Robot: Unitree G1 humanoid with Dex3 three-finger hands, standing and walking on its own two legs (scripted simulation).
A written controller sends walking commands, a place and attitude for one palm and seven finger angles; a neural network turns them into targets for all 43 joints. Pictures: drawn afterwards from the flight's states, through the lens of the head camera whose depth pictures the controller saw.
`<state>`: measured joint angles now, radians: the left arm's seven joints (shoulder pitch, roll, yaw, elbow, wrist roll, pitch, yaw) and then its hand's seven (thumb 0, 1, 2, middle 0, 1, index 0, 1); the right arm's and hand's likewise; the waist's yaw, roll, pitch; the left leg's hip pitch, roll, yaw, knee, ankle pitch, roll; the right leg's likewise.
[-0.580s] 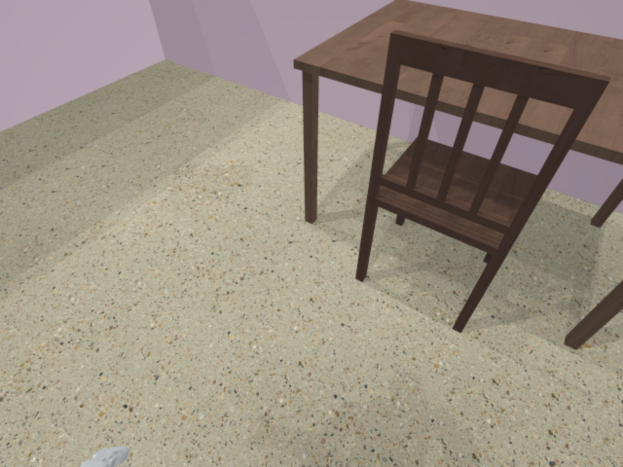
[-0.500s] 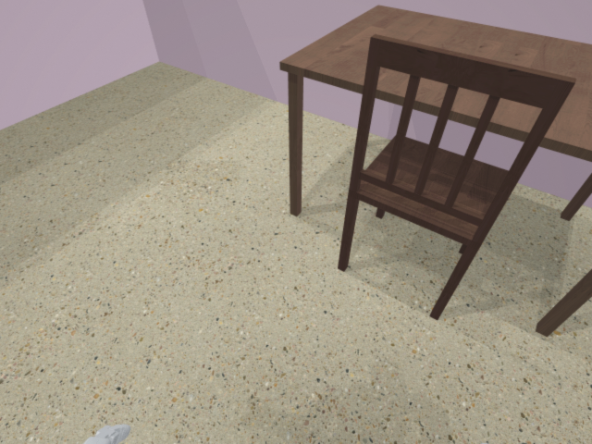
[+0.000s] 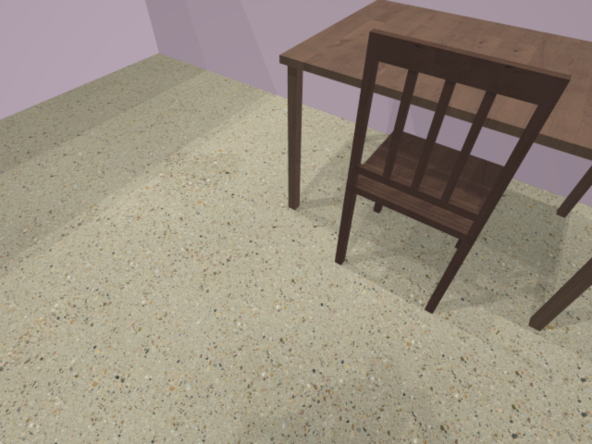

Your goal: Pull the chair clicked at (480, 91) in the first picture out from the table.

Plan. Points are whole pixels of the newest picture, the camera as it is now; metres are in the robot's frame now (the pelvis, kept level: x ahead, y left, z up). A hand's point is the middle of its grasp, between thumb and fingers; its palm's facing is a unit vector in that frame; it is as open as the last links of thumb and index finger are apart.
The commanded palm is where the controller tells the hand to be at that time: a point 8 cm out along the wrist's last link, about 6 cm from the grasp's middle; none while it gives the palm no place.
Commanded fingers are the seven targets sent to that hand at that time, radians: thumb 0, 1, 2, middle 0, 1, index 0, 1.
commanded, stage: stand and wait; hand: left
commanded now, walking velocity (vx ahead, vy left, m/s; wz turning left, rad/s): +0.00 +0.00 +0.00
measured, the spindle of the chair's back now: (431, 140) +0.87 -0.32 -0.07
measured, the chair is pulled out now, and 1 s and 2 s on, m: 0.00 0.00 0.00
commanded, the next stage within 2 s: look at it before walking up in 0.24 s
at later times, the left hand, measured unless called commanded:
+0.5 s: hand out of the picture +0.08 +0.25 -0.15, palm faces -0.04 -0.94 -0.34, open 7.4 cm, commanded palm none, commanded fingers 0.00 0.90 0.90 -0.20 -0.30 -0.20 -0.30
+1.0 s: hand out of the picture +0.09 +0.24 -0.15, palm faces -0.04 -0.94 -0.35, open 7.4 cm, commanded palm none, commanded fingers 0.00 0.90 0.90 -0.20 -0.30 -0.20 -0.30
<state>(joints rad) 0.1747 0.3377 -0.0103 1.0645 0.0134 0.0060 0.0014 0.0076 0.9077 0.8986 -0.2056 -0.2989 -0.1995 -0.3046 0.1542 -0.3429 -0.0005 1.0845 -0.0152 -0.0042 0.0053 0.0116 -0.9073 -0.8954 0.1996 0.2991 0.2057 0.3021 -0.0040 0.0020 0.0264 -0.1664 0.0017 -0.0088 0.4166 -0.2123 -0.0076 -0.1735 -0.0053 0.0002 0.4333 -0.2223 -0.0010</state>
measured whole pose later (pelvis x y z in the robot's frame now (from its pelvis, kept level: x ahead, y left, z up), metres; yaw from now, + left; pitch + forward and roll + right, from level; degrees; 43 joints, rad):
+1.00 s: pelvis +0.01 +0.00 +0.00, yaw -1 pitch -2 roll +0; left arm 0.14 0.33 -0.01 1.09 0.01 0.00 0.00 0.01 0.91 0.90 -0.21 -0.30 -0.20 -0.30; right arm 0.12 -0.34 0.00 1.11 -0.01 -0.01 0.00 0.01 -0.91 -0.90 0.20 0.30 0.21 0.30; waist 0.00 0.01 0.03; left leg -0.12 0.01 0.00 0.35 -0.20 -0.01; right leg -0.14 0.00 0.01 0.38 -0.21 -0.01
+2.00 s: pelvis +0.19 +0.01 +0.00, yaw -29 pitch +0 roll -2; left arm 0.25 0.27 0.10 0.96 0.02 0.04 0.02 0.01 0.91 0.90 -0.20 -0.30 -0.19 -0.30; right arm 0.16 -0.14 0.00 0.92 -0.02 -0.01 -0.03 0.01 -0.91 -0.90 0.20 0.30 0.20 0.30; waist 0.02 -0.06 0.05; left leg -0.27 0.03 0.13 0.52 -0.25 0.07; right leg -0.42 0.02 0.05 1.15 -0.44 0.04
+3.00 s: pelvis +0.33 -0.19 -0.01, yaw -33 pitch +0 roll -3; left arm 0.40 0.14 0.03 1.13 0.03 -0.05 0.02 -0.01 0.92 0.90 -0.20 -0.30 -0.19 -0.30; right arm 0.14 -0.19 -0.06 1.01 -0.03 -0.03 0.01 0.01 -0.93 -0.90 0.19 0.30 0.20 0.30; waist 0.02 0.02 0.00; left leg -0.47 0.09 0.10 0.73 -0.26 0.02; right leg -0.04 0.02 -0.19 0.36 -0.31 -0.02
